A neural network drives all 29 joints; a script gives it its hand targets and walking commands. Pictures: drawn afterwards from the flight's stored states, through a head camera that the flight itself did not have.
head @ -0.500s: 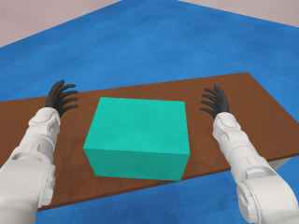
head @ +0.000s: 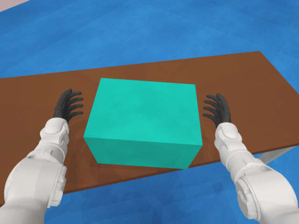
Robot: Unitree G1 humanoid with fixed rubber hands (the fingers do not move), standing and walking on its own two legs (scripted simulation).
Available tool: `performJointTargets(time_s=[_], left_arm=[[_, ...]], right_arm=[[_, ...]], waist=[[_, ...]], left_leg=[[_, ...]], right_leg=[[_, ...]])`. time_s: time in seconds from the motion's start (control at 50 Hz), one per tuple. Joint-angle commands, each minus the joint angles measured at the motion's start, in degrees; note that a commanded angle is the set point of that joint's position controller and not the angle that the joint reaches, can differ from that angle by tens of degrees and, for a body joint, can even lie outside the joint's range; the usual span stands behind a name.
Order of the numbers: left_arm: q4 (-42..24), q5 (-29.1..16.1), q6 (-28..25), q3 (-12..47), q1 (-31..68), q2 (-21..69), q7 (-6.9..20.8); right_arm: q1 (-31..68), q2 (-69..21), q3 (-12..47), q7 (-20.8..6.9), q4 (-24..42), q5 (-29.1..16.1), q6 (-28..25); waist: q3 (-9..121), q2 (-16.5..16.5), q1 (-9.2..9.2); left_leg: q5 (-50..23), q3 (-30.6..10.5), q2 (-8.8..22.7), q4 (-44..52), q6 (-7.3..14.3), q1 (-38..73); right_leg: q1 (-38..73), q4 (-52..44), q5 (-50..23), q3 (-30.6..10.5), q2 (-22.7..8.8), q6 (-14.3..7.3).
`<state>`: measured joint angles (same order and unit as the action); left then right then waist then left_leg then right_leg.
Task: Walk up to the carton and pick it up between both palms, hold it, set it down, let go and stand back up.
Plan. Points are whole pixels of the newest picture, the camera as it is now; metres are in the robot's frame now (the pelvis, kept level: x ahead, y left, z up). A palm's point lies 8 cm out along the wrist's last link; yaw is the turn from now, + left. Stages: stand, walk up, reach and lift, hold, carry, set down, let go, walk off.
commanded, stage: reach and lift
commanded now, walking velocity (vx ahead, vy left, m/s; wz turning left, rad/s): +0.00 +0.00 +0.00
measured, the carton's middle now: (145, 124) +0.42 -0.02 -0.02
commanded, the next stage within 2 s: none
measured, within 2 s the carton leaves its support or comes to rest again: neither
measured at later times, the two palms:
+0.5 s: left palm (74, 116) +0.44 +0.18 +0.03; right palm (220, 118) +0.38 -0.23 +0.03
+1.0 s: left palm (76, 116) +0.45 +0.18 +0.02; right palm (215, 118) +0.39 -0.22 +0.02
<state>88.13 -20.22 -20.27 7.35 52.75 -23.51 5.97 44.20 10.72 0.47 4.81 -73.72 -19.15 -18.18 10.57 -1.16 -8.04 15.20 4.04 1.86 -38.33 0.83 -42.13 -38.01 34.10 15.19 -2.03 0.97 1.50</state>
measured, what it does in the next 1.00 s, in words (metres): stands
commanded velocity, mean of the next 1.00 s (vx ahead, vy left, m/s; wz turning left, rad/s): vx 0.00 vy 0.00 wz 0.00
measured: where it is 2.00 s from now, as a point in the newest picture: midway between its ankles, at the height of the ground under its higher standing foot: outside the picture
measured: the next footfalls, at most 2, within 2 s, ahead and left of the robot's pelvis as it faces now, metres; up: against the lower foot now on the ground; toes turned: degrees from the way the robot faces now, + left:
none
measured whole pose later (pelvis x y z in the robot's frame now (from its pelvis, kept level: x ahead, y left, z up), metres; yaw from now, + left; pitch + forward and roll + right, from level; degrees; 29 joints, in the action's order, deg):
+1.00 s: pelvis -0.01 +0.00 -0.01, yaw +0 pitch +23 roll -2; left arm 90.9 -19.8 -25.0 8.8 56.7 -17.6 2.7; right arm 48.8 10.6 0.5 6.6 -78.2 -16.5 -22.6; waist 13.1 -1.9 -6.6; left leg 15.9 3.9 1.9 -42.2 0.8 -49.6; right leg -45.6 38.1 16.0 -2.0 1.0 2.0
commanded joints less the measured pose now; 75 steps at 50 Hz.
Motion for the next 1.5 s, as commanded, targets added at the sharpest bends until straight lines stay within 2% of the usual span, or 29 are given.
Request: performJointTargets(time_s=[0.0, 0.02, 0.04, 0.06, 0.16, 0.24, 0.26, 0.28, 0.3, 0.36, 0.4, 0.42, 0.46, 0.54, 0.6, 0.64, 0.76, 0.84, 0.92, 1.04, 1.08, 1.14, 1.2, 1.26, 1.28, 1.3, 1.34, 1.38, 1.48], left_arm=[[-5.01, -2.87, -6.63, 5.85, 29.27, -6.97, -2.46], [-4.81, -2.95, -6.75, 6.65, 29.58, -6.18, -2.48], [-3.68, -2.34, -6.85, 6.07, 28.16, -6.10, -2.62], [-3.50, -2.56, -7.04, 6.14, 29.94, -6.18, -2.75], [-1.48, -3.31, -6.53, 8.52, 29.52, -3.37, -2.15], [2.99, -3.58, -6.12, 8.68, 29.67, -2.10, -1.40], [3.64, -3.92, -5.99, 9.55, 29.06, -1.09, -1.36], [5.52, -3.40, -5.93, 9.01, 29.07, -1.52, -1.13], [3.40, -3.46, -6.29, 8.81, 29.25, -1.00, -1.28], [3.05, -2.11, -6.77, 7.13, 30.41, -1.99, -1.94], [2.84, -1.85, -6.70, 7.56, 31.48, -0.78, -2.20], [2.47, -1.78, -6.68, 7.95, 31.12, -0.23, -2.53], [1.80, -0.93, -7.05, 6.82, 30.64, -0.47, -2.93], [-1.96, 0.58, -7.68, 5.32, 32.40, -0.67, -4.03], [-3.14, 1.44, -7.95, 4.96, 30.84, 1.02, -4.37], [-2.08, 1.86, -7.87, 4.25, 29.60, 1.58, -4.04], [-1.75, 4.60, -7.90, 1.80, 28.64, 3.67, -3.31], [-2.00, 5.39, -7.93, 1.04, 27.99, 4.45, -3.22], [-2.30, 5.55, -8.21, 0.62, 29.41, 4.67, -3.32], [-3.76, 5.27, -8.70, 1.03, 30.73, 5.05, -4.33], [-2.79, 4.63, -8.63, 1.84, 31.57, 5.51, -4.61], [-1.59, 5.10, -8.07, 2.32, 31.40, 5.80, -4.88], [-2.16, 5.40, -7.88, 2.33, 31.22, 6.19, -5.42], [-4.35, 5.05, -7.98, 3.67, 32.34, 6.59, -5.60], [-3.84, 5.06, -7.90, 3.22, 32.02, 7.08, -5.60], [-4.24, 5.07, -8.04, 3.52, 31.96, 7.45, -5.63], [-2.71, 5.47, -7.83, 2.82, 30.38, 7.58, -5.40], [-1.71, 5.41, -7.92, 2.30, 29.86, 7.81, -5.06], [-4.30, 6.03, -8.47, 2.34, 30.77, 8.74, -4.94]], right_arm=[[24.40, 14.27, -0.65, -0.18, 1.81, -0.95, -6.48], [24.44, 14.33, -0.74, -0.29, 1.20, -1.12, -6.79], [23.87, 14.02, 0.33, -0.51, 1.89, -1.36, -6.82], [25.44, 14.51, 0.06, -0.62, 1.91, -1.69, -6.73], [25.58, 13.96, -0.93, -0.33, -1.42, -0.26, -6.61], [26.11, 10.48, 0.65, 0.01, -2.35, 0.23, -5.40], [25.92, 10.72, 0.25, 0.15, -3.28, 0.44, -5.24], [25.58, 10.16, 0.38, 0.25, -3.66, 0.73, -5.01], [26.51, 9.28, 0.29, 0.41, -1.44, 0.88, -5.17], [27.28, 9.22, 0.20, 0.34, -2.22, 1.34, -5.00], [27.79, 7.42, 0.23, 0.29, -2.70, 1.07, -4.14], [27.27, 7.98, -0.54, 0.31, -2.77, 1.52, -4.23], [27.50, 7.35, -0.82, 0.59, -1.76, 2.16, -4.52], [27.38, 6.37, -1.80, 0.74, -1.27, 2.68, -4.89], [26.50, 5.57, -2.07, 0.92, -1.43, 2.87, -6.13], [25.54, 4.50, -0.69, 1.10, -1.88, 2.47, -6.31], [24.66, 1.92, -0.85, 1.60, -4.41, 3.29, -7.49], [24.29, 1.00, -1.22, 1.92, -4.86, 3.66, -7.75], [26.54, 0.01, -0.99, 2.06, -2.37, 3.64, -8.10], [27.53, 0.30, -3.26, 1.91, -1.27, 5.30, -7.61], [28.66, 0.00, -3.01, 1.66, -0.19, 4.64, -7.43], [29.18, 0.21, -4.26, 1.71, -2.72, 5.19, -6.45], [28.18, 1.12, -5.38, 1.63, -5.91, 6.22, -6.24], [28.41, 1.05, -5.62, 1.46, -5.13, 6.16, -6.35], [29.12, 0.26, -4.82, 1.45, -4.26, 5.41, -6.32], [28.51, 0.16, -5.20, 1.31, -5.04, 6.03, -6.44], [27.76, -0.51, -4.67, 1.28, -4.56, 5.79, -6.16], [27.50, -0.82, -4.23, 1.34, -4.76, 6.10, -6.19], [28.46, -1.52, -4.85, 1.34, -3.78, 6.54, -6.89]], waist=[[39.21, -10.10, 0.43], [39.50, -10.14, -0.37], [39.41, -9.70, 1.00], [39.91, -9.55, 0.87], [35.64, -7.53, -1.70], [31.10, -4.35, -1.11], [29.83, -4.12, -2.12], [28.42, -3.55, -1.70], [30.71, -2.72, -1.36], [30.85, -4.09, -0.04], [29.71, -3.87, -0.37], [29.45, -4.41, -0.96], [32.36, -3.98, -0.24], [36.20, -6.52, 0.13], [37.82, -7.13, -0.45], [36.88, -6.43, 0.38], [35.27, -5.39, -0.21], [33.69, -5.28, -0.37], [34.02, -4.80, 0.62], [36.18, -5.18, -0.27], [36.26, -5.39, 0.33], [33.28, -5.40, -0.15], [32.31, -5.99, -0.86], [33.90, -7.43, -0.81], [34.27, -6.79, -0.04], [34.18, -7.09, -0.86], [33.49, -5.91, -0.03], [33.19, -4.93, -0.23], [33.78, -6.20, -0.35]], left_leg=[[-32.16, -8.18, 0.93, -7.24, -8.56, 29.95], [-32.64, -8.25, 0.88, -7.81, -8.62, 30.07], [-31.87, -8.01, 0.82, -7.29, -8.48, 30.02], [-30.83, -7.94, 0.69, -7.49, -8.49, 28.85], [-27.34, -8.37, 0.96, -6.90, -8.20, 27.98], [-18.83, -7.72, 0.09, -6.08, -6.20, 22.07], [-17.71, -7.87, 0.20, -5.69, -5.94, 21.89], [-15.78, -7.65, 0.18, -5.34, -5.48, 20.58], [-15.82, -7.36, 0.08, -5.65, -5.11, 20.33], [-15.39, -7.27, -0.10, -5.46, -5.00, 19.64], [-12.27, -7.05, 0.04, -4.55, -4.48, 18.88], [-13.00, -7.44, -0.02, -4.19, -4.76, 19.63], [-14.28, -6.86, -0.01, -4.63, -4.69, 19.67], [-16.81, -7.37, 0.09, -5.28, -5.29, 21.26], [-23.90, -7.60, 0.39, -5.92, -6.53, 24.71], [-25.32, -7.27, 0.04, -6.70, -6.33, 23.98], [-30.13, -7.12, -0.16, -8.24, -6.40, 24.69], [-27.43, -6.80, -0.35, -7.90, -6.03, 23.68], [-25.61, -6.69, -0.59, -8.02, -5.62, 21.72], [-23.73, -7.42, -0.15, -7.30, -5.71, 21.98], [-22.40, -7.55, -0.10, -7.02, -5.85, 21.57], [-19.07, -8.44, 0.32, -6.30, -5.83, 20.44], [-19.72, -9.60, 1.11, -5.64, -6.68, 22.57], [-19.01, -10.80, 1.40, -5.59, -7.30, 23.38], [-20.13, -9.62, 0.81, -5.91, -7.09, 22.40], [-20.85, -10.38, 1.22, -5.59, -7.32, 23.79], [-21.03, -10.03, 0.88, -6.02, -6.82, 22.70], [-22.38, -9.01, 0.44, -6.65, -6.45, 21.72], [-23.99, -9.24, 0.68, -6.99, -6.87, 23.06]], right_leg=[[-15.14, 1.73, -12.56, 8.72, 1.33, -2.00], [-15.46, 2.44, -12.90, 8.92, 1.46, -1.95], [-14.82, 2.35, -12.87, 8.76, 1.46, -1.70], [-15.02, 2.76, -12.29, 8.80, 1.41, -1.60], [-16.25, 2.53, -11.18, 9.37, 1.48, -1.48], [-14.49, 1.94, -8.88, 8.29, 0.82, -1.56], [-14.72, 1.99, -8.44, 8.62, 0.83, -1.69], [-14.09, 2.03, -7.78, 8.38, 0.58, -1.60], [-13.48, 2.18, -8.75, 8.37, 0.68, -1.58], [-12.99, 2.34, -7.92, 8.03, 0.62, -1.86], [-13.35, 2.08, -6.38, 8.00, 0.39, -1.76], [-13.21, 2.22, -7.04, 8.12, 0.40, -1.74], [-12.88, 2.45, -8.21, 8.12, 0.56, -1.60], [-13.41, 3.01, -8.65, 7.98, 0.71, -1.60], [-13.34, 3.02, -12.74, 8.39, 1.27, -1.24], [-12.52, 3.17, -13.84, 7.96, 1.33, -1.19], [-11.19, 2.96, -18.42, 8.07, 1.57, -0.66], [-11.38, 2.30, -16.81, 7.86, 1.56, -0.70], [-10.25, 2.92, -16.61, 7.42, 1.07, -0.67], [-12.12, 3.00, -13.67, 7.89, 1.29, -1.00], [-12.63, 2.84, -12.24, 7.75, 1.15, -1.18], [-13.58, 3.16, -9.99, 7.53, 1.13, -1.37], [-15.34, 2.60, -8.54, 7.71, 1.34, -1.49], [-16.01, 3.25, -8.66, 7.76, 1.00, -1.53], [-14.77, 2.74, -9.24, 7.46, 1.16, -1.71], [-15.37, 3.03, -9.62, 7.81, 1.07, -1.55], [-14.73, 2.91, -10.27, 7.32, 1.03, -1.44], [-13.45, 2.86, -11.52, 7.30, 1.02, -1.45], [-13.80, 3.14, -11.25, 7.63, 1.17, -1.38]])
